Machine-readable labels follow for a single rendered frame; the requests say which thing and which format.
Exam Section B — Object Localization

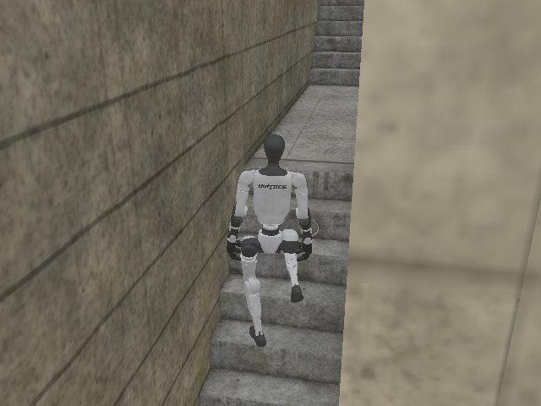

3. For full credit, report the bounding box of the robot left upper arm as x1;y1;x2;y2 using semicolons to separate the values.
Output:
234;170;255;217

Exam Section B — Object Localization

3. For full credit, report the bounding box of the left robot shin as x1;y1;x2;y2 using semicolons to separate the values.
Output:
244;281;263;336

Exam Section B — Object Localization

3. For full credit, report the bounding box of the right robot foot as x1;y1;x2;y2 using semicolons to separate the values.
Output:
291;285;303;303

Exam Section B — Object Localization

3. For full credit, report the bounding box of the right robot forearm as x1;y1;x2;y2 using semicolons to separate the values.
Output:
299;208;313;244

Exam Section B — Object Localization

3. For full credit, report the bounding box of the robot right upper arm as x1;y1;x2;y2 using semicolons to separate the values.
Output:
291;172;309;219

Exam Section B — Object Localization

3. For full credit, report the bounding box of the left robot forearm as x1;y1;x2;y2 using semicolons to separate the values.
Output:
227;204;243;243

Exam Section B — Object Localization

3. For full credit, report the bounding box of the right robot hand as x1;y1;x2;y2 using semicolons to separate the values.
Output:
296;240;312;261

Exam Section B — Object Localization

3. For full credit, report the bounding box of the left robot hand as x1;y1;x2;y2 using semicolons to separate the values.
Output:
227;240;242;261

